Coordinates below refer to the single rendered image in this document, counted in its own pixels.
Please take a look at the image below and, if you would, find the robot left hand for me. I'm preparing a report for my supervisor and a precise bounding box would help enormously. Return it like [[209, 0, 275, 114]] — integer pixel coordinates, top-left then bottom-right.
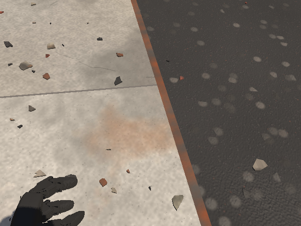
[[9, 176, 85, 226]]

